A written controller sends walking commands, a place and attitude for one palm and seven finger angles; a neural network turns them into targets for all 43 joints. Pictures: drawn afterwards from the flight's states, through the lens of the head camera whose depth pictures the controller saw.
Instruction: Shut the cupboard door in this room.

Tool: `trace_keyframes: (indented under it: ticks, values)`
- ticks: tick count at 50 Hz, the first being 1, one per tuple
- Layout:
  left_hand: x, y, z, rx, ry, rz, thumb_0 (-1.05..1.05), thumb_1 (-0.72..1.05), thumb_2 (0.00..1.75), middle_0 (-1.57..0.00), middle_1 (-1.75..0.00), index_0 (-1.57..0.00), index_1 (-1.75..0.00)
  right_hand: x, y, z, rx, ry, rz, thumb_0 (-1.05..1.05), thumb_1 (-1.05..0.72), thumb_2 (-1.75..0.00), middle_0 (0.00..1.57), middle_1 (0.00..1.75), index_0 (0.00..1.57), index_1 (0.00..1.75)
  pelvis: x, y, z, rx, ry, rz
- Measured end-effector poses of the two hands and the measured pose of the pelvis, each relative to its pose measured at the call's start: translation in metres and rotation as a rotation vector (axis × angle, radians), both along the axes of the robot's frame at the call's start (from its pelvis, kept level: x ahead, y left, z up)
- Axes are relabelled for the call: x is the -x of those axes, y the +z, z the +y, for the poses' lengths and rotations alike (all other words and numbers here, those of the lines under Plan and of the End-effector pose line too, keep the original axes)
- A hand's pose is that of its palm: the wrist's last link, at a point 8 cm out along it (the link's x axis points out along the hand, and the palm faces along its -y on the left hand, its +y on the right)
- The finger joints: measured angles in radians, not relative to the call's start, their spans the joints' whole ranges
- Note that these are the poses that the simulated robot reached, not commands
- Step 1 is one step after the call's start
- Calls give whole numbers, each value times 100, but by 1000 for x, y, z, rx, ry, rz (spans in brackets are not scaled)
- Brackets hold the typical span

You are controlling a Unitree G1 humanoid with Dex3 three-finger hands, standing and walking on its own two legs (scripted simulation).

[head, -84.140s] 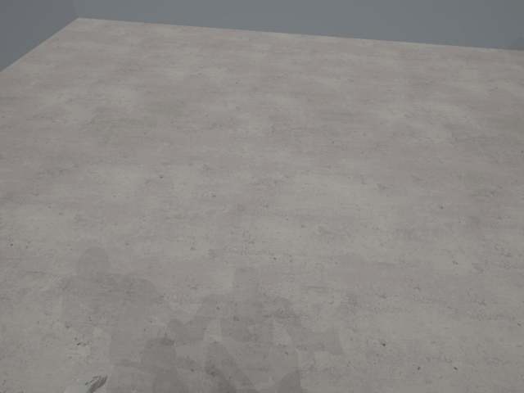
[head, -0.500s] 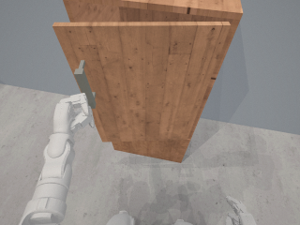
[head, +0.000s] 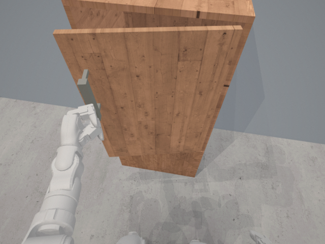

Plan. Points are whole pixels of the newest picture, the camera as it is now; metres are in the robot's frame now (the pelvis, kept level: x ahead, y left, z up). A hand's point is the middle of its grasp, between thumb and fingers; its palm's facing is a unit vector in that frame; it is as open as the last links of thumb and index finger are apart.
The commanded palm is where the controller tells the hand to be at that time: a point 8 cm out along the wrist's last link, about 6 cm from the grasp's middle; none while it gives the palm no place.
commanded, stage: bring the fist close to the handle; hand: left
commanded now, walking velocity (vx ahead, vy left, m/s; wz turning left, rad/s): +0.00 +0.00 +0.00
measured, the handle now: (91, 96) +0.48 +0.21 +0.07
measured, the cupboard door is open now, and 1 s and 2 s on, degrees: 14 3 0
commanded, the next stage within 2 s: push the door shut along its arc in 0.02 s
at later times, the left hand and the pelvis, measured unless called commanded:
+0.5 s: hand (104, 110) +0.43 +0.16 +0.08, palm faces +0.00 -1.00 -0.04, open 3.1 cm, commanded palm +0.41 +0.21 +0.07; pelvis -0.01 -0.01 -0.01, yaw +0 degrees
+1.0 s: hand (114, 94) +0.49 +0.15 +0.07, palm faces -0.15 -0.99 -0.02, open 3.1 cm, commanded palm +0.48 +0.20 +0.07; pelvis -0.01 +0.00 -0.02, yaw +0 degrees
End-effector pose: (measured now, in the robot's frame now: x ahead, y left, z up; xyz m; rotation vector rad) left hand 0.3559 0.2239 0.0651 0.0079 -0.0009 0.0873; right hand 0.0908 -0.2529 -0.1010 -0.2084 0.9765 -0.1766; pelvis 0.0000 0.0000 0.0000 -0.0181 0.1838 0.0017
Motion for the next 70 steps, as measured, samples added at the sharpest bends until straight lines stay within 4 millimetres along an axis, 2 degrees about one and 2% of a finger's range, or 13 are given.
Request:
trace_keyframes:
  ticks: [8, 15, 21, 32, 40, 50, 57, 63, 70]
  values:
    - [-6, 12, -6, -16, -11, -57, 2, 90, 90, -130, -150, -130, -150, -14, 1, 2, 0, 26, -48, 1, -90, -90, 20, 30, 20, 30, 4, -2, -1, 2, 6, 1]
    - [-20, 6, -11, -28, -49, 11, 1, 90, 89, -130, -150, -130, -150, -12, 0, 2, -2, 24, -43, 1, -90, -90, 20, 30, 20, 30, 7, -3, -3, 0, 10, 5]
    - [-40, 12, -9, -24, -65, -23, 2, 90, 89, -131, -150, -130, -150, 4, -6, -4, 11, 3, 7, 1, -90, -90, 20, 30, 20, 30, 7, -6, -5, 1, 8, 23]
    - [-66, 13, -4, -23, -123, 7, 2, 90, 89, -132, -150, -130, -150, 45, -16, -15, 28, -52, 140, 1, -90, -90, 20, 30, 20, 30, 6, -11, -5, 6, 9, 60]
    - [-88, 12, -3, -23, -163, 10, 2, 90, 89, -131, -150, -131, -150, 64, -18, -19, 54, -76, 188, 1, -90, -90, 20, 30, 20, 30, 10, -17, -4, 16, 13, 94]
    - [-120, 9, -19, -9, -239, 27, 2, 90, 89, -130, -150, -130, -150, 82, -21, -16, 67, -110, 226, 1, -90, -90, 20, 30, 20, 30, 10, -24, 2, 27, 4, 140]
    - [-139, 9, -21, -20, -248, 39, 2, 90, 89, -130, -150, -130, -150, 97, -23, -8, 58, -133, 264, 1, -90, -90, 20, 30, 20, 30, 8, -28, 5, 33, -1, 164]
    - [-140, 9, -19, -30, -293, 26, 2, 90, 89, -130, -150, -129, -150, 110, -27, -4, 54, -128, 313, 1, -90, -90, 20, 30, 20, 30, 11, -31, 6, 40, 4, 176]
    - [-139, 10, -18, -19, -321, 47, 2, 90, 89, -130, -150, -129, -150, 117, -26, -6, 83, -123, 293, 1, -90, -90, 20, 30, 20, 30, 22, -37, 6, 56, 15, 181]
